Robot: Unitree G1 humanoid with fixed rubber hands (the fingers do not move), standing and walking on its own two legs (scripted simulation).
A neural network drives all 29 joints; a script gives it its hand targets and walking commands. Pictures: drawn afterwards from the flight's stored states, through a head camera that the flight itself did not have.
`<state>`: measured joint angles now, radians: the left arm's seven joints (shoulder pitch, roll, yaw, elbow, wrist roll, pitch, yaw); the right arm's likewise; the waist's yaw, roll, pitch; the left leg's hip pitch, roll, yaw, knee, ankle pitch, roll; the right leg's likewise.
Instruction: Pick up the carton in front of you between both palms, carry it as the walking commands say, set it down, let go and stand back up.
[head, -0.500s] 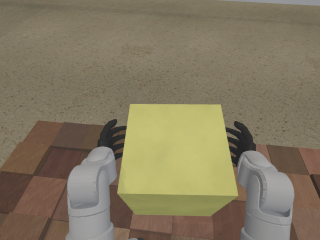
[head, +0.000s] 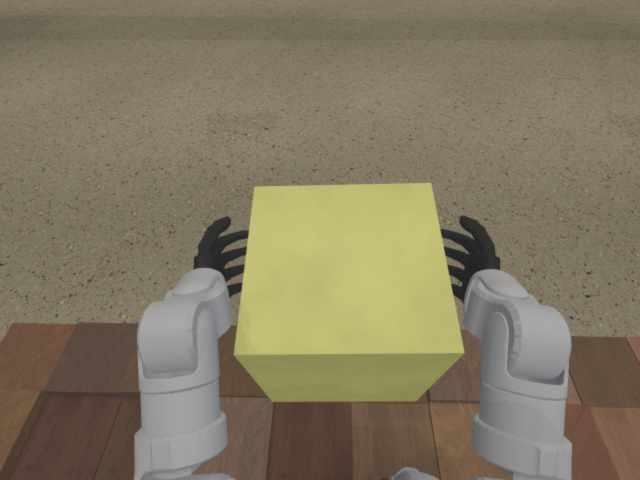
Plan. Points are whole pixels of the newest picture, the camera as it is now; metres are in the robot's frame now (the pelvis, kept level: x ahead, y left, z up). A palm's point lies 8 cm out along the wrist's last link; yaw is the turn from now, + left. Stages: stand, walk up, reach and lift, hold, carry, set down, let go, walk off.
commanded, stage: carry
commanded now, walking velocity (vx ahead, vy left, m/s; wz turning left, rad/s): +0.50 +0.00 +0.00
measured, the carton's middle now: (343, 304) +0.32 +0.00 +0.04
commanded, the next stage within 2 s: none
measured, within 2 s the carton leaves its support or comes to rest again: neither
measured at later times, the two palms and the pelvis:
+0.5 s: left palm (243, 70) +0.67 +0.15 +0.19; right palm (429, 73) +0.64 -0.15 +0.19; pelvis +0.32 +0.03 +0.03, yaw -1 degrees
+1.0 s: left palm (256, 61) +0.98 +0.18 +0.07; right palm (378, 61) +1.00 -0.11 +0.06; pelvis +0.65 +0.02 +0.00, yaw -2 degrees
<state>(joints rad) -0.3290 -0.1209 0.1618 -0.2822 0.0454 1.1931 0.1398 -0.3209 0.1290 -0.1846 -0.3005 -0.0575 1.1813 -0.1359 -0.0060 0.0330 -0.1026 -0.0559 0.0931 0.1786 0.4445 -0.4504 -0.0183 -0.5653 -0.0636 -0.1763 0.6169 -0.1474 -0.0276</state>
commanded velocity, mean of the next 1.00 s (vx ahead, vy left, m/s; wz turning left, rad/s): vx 0.50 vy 0.00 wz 0.00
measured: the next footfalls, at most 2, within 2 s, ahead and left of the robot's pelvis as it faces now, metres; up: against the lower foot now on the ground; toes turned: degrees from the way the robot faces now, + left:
left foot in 0.28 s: +0.27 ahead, +0.11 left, +0.03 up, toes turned +6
right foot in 0.68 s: +0.63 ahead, -0.04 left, +0.00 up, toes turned -3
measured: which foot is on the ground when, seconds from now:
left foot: down 0.00-0.02, up 0.04-0.26, down 0.28-0.68, up 0.70-1.00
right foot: down 0.00-0.32, up 0.34-0.66, down 0.68-1.00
